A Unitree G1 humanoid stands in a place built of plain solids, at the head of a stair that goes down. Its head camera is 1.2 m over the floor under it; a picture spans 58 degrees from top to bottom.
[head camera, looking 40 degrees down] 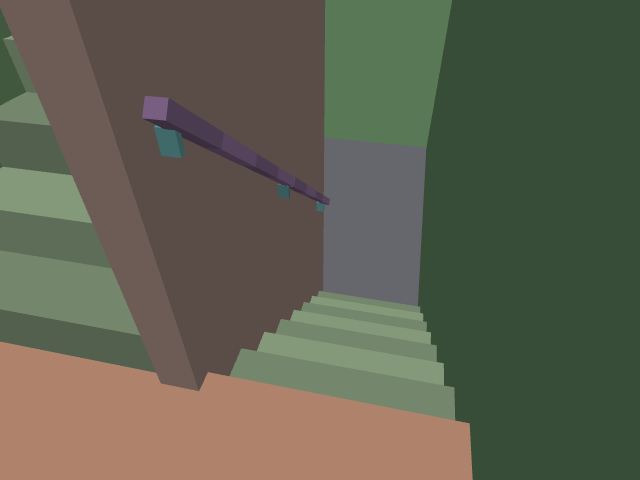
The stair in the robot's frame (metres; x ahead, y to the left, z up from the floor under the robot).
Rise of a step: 0.19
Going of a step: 0.24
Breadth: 0.80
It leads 12 degrees to the right of straight ahead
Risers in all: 8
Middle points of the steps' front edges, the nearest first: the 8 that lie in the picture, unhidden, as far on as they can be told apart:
0.69 -0.04 0.00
0.92 -0.09 -0.19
1.16 -0.14 -0.38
1.38 -0.19 -0.57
1.61 -0.23 -0.76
1.84 -0.28 -0.95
2.07 -0.33 -1.14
2.30 -0.38 -1.33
